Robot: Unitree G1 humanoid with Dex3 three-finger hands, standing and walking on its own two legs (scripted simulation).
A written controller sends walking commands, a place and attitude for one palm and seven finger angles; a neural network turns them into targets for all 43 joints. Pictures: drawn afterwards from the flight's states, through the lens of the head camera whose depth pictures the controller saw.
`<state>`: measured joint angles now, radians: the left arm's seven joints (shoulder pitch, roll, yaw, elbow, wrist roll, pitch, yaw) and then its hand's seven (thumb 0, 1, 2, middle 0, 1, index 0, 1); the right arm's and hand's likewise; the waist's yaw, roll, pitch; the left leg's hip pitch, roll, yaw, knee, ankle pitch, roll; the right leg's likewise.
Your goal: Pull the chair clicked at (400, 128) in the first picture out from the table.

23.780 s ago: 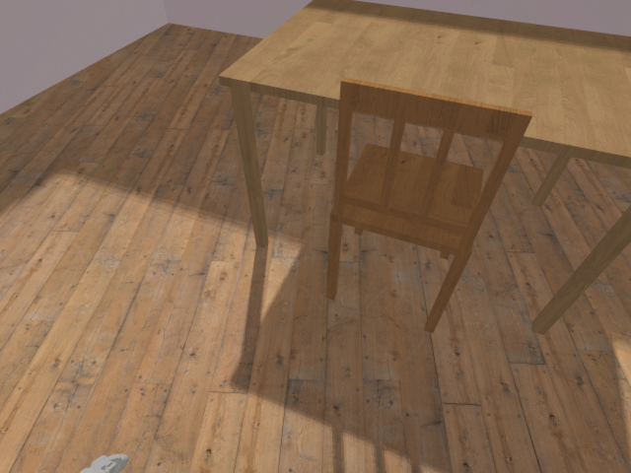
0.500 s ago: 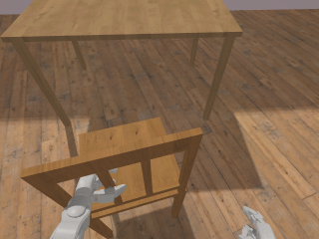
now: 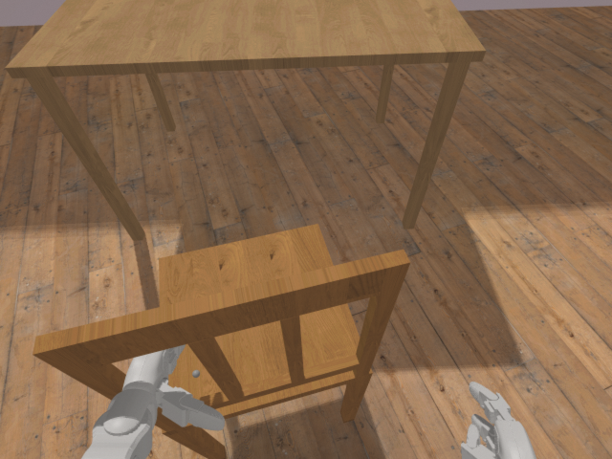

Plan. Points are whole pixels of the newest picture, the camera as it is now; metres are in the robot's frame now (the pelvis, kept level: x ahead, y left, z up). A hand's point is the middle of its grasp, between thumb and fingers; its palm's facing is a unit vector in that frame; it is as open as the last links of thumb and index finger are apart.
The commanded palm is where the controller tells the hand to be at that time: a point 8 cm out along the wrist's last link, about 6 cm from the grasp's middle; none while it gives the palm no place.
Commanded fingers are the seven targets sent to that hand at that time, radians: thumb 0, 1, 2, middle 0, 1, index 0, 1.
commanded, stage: draw the fingers out of the gap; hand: left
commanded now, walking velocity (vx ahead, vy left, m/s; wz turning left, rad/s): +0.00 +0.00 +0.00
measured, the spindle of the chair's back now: (220, 369) +0.26 +0.14 -0.07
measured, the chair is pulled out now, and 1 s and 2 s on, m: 0.61 0.61 0.61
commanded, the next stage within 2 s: draw the hand back to the body in 0.86 s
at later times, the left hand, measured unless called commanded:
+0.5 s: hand (186, 440) +0.17 +0.16 -0.05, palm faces +0.01 -0.99 -0.16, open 17.5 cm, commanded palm +0.15 +0.21 -0.02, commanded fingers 0.00 -0.55 0.20 0.00 0.00 0.00 0.00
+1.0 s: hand out of the picture +0.11 +0.15 -0.04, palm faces +0.03 -0.99 -0.16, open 17.5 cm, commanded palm +0.08 +0.21 -0.01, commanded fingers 0.00 -0.55 0.20 0.00 0.00 0.00 0.00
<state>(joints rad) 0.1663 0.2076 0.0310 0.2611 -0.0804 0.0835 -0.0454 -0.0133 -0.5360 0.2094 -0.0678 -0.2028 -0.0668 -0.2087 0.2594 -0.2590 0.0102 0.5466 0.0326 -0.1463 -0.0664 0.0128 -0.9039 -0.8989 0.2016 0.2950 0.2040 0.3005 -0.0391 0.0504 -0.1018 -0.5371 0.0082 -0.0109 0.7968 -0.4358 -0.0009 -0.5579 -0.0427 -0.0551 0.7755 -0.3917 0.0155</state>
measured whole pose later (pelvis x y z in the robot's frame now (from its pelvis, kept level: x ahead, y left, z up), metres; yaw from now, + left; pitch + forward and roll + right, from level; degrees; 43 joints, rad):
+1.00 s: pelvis -0.02 -0.01 -0.02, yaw +2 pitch +10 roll -1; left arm 0.71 0.20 -0.03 -0.18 -0.05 0.12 -0.03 -0.01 -0.54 0.21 0.00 0.00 0.00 0.00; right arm 0.27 -0.20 -0.01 0.48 0.04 -0.16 -0.11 0.01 -0.90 -0.90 0.20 0.30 0.20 0.30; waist -0.02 0.05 -0.17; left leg -0.66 0.01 -0.05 0.97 -0.49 -0.01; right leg -0.66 -0.04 -0.09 0.93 -0.45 0.00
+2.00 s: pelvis +0.02 -0.02 +0.02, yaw +2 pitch -1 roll -1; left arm 0.69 0.42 0.08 -0.34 -0.05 0.22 0.11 0.00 0.27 0.60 -0.12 -0.17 -0.40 -0.28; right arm 0.19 -0.21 0.06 0.66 0.03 -0.23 -0.14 0.01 -0.90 -0.90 0.20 0.30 0.20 0.30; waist 0.05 0.07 0.01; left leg -0.17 0.02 -0.04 0.57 -0.37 -0.02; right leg -0.18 -0.02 -0.09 0.55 -0.35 0.00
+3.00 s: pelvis -0.03 -0.01 +0.03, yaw +0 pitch -1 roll +0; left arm 0.62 0.44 0.42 -0.50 -0.05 -0.15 0.13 0.01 0.88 0.90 -0.22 -0.30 -0.21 -0.31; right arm 0.22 -0.25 -0.04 0.63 0.03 -0.04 -0.12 0.01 -0.91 -0.90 0.20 0.29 0.20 0.30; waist -0.01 0.05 0.04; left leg -0.22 0.00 -0.01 0.46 -0.23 -0.01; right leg -0.25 -0.04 -0.06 0.46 -0.20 0.01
